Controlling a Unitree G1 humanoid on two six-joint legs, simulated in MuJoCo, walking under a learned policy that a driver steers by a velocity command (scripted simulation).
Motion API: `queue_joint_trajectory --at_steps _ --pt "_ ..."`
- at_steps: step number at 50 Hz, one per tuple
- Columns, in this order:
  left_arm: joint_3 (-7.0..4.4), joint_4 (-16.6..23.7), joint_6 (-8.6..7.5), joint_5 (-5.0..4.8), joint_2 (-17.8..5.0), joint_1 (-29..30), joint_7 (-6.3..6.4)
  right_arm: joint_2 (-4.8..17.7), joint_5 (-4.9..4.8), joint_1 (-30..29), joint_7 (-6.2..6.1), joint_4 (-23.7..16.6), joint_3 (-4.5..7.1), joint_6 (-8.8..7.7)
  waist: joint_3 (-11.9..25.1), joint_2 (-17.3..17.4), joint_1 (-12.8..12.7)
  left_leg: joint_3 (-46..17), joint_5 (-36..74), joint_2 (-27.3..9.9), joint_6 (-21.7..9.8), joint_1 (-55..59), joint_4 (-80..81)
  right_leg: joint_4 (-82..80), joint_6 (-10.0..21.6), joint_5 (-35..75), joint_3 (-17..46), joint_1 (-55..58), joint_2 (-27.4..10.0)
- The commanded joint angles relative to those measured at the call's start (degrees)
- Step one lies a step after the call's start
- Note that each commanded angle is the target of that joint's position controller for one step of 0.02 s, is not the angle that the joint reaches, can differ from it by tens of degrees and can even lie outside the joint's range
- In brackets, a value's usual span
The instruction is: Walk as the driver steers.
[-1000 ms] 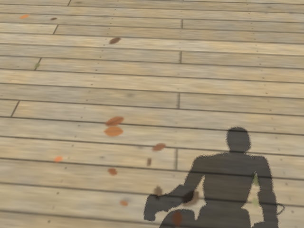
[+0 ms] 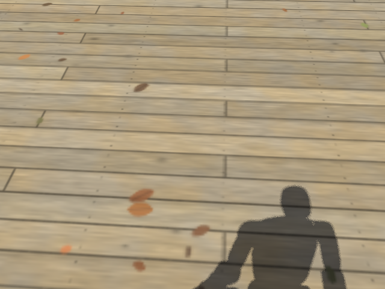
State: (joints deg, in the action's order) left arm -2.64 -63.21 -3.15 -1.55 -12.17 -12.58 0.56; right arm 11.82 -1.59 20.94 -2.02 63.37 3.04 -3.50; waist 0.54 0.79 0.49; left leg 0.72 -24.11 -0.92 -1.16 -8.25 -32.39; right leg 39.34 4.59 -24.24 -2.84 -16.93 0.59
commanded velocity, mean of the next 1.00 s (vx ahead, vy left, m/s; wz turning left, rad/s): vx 0.07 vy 0.00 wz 0.00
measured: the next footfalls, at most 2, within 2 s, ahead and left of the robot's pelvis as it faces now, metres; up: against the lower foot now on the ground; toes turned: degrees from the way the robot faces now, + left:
left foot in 0.40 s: +0.19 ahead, +0.11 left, +0.00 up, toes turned +1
left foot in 1.64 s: -0.01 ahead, +0.12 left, +0.00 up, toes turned +2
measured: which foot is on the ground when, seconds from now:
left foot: down 0.00-0.06, up 0.08-0.38, down 0.40-1.00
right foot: down 0.00-1.00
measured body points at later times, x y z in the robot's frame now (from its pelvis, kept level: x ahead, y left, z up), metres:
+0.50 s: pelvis +0.10 -0.01 +0.00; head +0.12 -0.01 +0.45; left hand +0.10 +0.23 -0.15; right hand +0.22 -0.26 -0.13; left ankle +0.15 +0.11 -0.73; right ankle +0.01 -0.10 -0.73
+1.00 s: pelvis +0.09 +0.00 +0.00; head +0.11 +0.00 +0.45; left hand +0.07 +0.23 -0.15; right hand +0.18 -0.24 -0.14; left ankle +0.15 +0.11 -0.73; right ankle +0.01 -0.10 -0.73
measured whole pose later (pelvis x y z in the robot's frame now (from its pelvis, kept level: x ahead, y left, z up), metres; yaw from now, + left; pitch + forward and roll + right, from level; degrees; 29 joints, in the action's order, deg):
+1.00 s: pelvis +0.09 +0.00 +0.00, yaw +0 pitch -1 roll +0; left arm -1.0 -65.4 -0.4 0.4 -9.7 -17.5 2.2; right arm 11.1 -0.4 5.8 -2.1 62.9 3.6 0.7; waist -2.4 0.2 -0.5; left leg 1.4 -11.5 0.7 -1.4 -18.0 -30.6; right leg 27.9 0.8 -22.8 -3.2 -4.0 -0.2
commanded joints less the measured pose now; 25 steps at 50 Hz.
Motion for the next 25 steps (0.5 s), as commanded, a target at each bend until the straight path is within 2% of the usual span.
queue_joint_trajectory --at_steps 1,2,3,4,5,6,7,8,9,10,11,13,15,16,18,19,20,21,22,23,25 --pt "-0.4 4.28 -2.85 -0.26 -3.03 4.63 -1.07 8.74 -0.13 -0.42 0.48 -2.52 1.52 -1.44 -10.02 7.65 -1.64 -20.92 1.49 -16.04 -11.11 -1.9 14.99 -2.99 1.74 0.33 -0.42 -9.55 -1.01" --pt "-0.9 2.32 -2.77 -0.19 -3.67 -0.26 -0.98 8.77 -0.02 -3.69 0.62 -3.75 1.47 -1.05 -7.83 6.51 -4.25 -14.76 10.64 -12.36 -8.15 -5.67 11.02 -9.18 1.92 5.34 -1.27 0.31 0.13" --pt "-1.99 0.39 -2.4 0.35 -6.26 -5.76 -0.79 8.66 0.23 -6.47 0.55 -5.25 1.4 -0.98 -4.95 3.3 -6.18 -8.24 22.69 -7.57 -4.72 -10.23 2.86 -11.86 2.2 14.52 2.14 10.26 -0.85" --pt "-3.93 -1.09 -2.04 0.42 -12.95 -11.69 -0.72 5.44 1.02 -6.5 0.21 -6.93 0.58 -1.41 -1.28 -10.21 -6.81 2.26 21.67 1.7 0.74 -19.43 -14.46 -15.55 6.22 27.46 16.07 20.2 -9.36" --pt "-3.44 -1.83 -1.79 1.28 -13.04 -17.0 -1.07 3.69 1.5 -4.65 0.05 -6.45 -0.04 -1.78 3.53 -17.26 -8.09 0.81 -7.5 4.73 3.35 -27.21 -30.47 -20.86 12.65 48.16 31.99 27.21 -21.06" --pt "-1.9 -1.02 -2.18 1.74 -8.72 -14.47 -0.85 4.63 0.33 -3.74 0.31 -5.71 0.5 -1.65 2.06 -9.78 -5.5 -4.85 -11.68 2.66 2.74 -29.19 -39.98 -18.93 13.57 55.75 29.89 25.19 -22.99" --pt "-1.28 0.61 -2.39 1.61 -7.26 -10.15 -0.69 4.31 -0.33 -3.72 0.59 -5.27 0.48 -1.29 0.68 -6.37 -3.61 -5.64 -8.57 0.92 1.88 -29.45 -41.99 -17.85 11.9 57.53 22.85 22.03 -20.99" --pt "-0.85 1.6 -2.32 1.35 -6.61 -6.81 -0.68 4.03 -0.23 -4.62 0.63 -5.25 0.66 -0.98 -0.5 -4.17 -2.18 -4.64 -4.64 -0.97 1.14 -29.69 -39.24 -18.53 9.71 55.64 17.67 19.57 -18.57" --pt "-0.03 2.1 -2.02 1.27 -4.76 -4.62 -0.5 4.33 0.12 -5.5 0.44 -5.33 1.12 -0.55 -1.58 -3.64 -1.02 -3.74 -0.97 -2.6 0.7 -28.35 -34.7 -19.52 7.38 54.33 13.51 17.19 -16.11" --pt "0.67 1.96 -1.6 1.67 -3.26 -3.87 -0.25 4.0 0.27 -5.81 0.35 -5.47 1.31 -0.07 -1.66 -4.59 -0.15 -2.86 2.13 -3.22 0.78 -25.08 -29.58 -20.49 5.78 53.1 10.29 14.87 -13.67" --pt "1.05 1.6 -1.32 2.16 -2.9 -4.14 0.02 2.68 0.3 -6.32 0.37 -5.5 1.11 0.33 -1.48 -5.41 0.21 -1.74 4.48 -2.97 1.18 -22.21 -23.87 -20.6 5.1 54.52 7.92 13.6 -11.88" --pt "1.08 1.45 -0.88 2.7 -5.16 -3.66 0.79 0.67 0.28 -9.21 0.24 -6.3 0.44 0.77 -0.66 -6.28 0.37 -0.26 7.03 -1.81 1.94 -16.4 -12.68 -19.66 4.89 58.54 4.79 11.62 -10.11" --pt "0.42 1.14 -0.35 2.29 -8.31 -4.19 1.27 1.66 0.25 -11.74 0.01 -7.08 0.31 1.3 0.93 -6.59 -0.26 1.13 8.58 -0.42 2.32 -12.33 -6.06 -18.62 5.66 60.64 5.24 11.29 -10.92" --pt "0.3 1.04 -0.08 1.82 -8.55 -4.05 1.31 2.4 0.22 -11.56 -0.01 -6.94 0.38 1.73 1.62 -6.76 -0.05 1.27 11.12 -0.27 2.14 -10.07 -3.7 -18.41 5.93 59.6 5.82 10.97 -11.48" --pt "0.34 0.9 0.26 0.64 -7.56 -2.55 1.08 3.35 0.7 -10.63 0.01 -6.22 0.62 2.44 0.74 -6.1 1.53 1.46 19.84 -0.1 0.53 -3.89 3.8 -17.6 4.73 52.07 5.97 7.88 -10.96" --pt "0.22 0.14 0.19 0.44 -7.12 -4.16 0.75 4.81 1.53 -10.6 -0.12 -6.08 0.97 2.72 0.07 -4.29 1.6 -0.1 26.45 -0.96 -0.7 -0.91 7.34 -17.36 3.03 45.05 5.99 6.69 -9.47" --pt "0.05 -0.09 0.01 1.23 -6.74 -5.65 0.49 7.53 2.01 -9.95 -0.44 -6.04 1.62 2.92 0.77 -1.02 0.76 -3.48 38.98 -4.13 -2.02 3.24 7.05 -16.1 0.94 34.65 4.87 5.05 -6.96" --pt "0.12 -1.02 0.03 2.19 -4.61 -10.94 0.34 9.64 1.71 -11.22 -0.49 -6.21 1.97 3.02 2.26 3.66 -3.0 -5.23 46.32 -6.37 -5.06 7.25 2.83 -16.55 -1.2 21.93 3.09 1.8 -3.3" --pt "0.64 -1.78 0.49 2.29 -2.15 -12.39 0.57 6.98 1.14 -12.58 -0.14 -5.95 1.59 3.11 2.62 4.82 -2.94 -5.41 43.31 -6.6 -6.81 6.93 1.22 -17.22 -2.59 15.48 2.12 1.74 -2.33" --pt "0.56 -1.52 1.05 1.95 -2.75 -10.36 0.76 5.56 0.71 -13.6 0.15 -5.79 1.52 3.12 0.71 3.41 -2.06 -4.96 38.77 -5.08 -6.23 5.01 1.28 -17.0 -3.31 13.62 1.48 1.44 -1.44" --pt "0.43 -0.88 1.93 1.68 -3.75 -7.97 1.3 5.23 1.14 -15.15 0.46 -5.96 1.5 2.7 -0.13 1.24 -1.47 -4.62 37.82 -4.02 -4.89 3.14 1.41 -15.62 -3.55 16.2 1.2 1.28 -1.33"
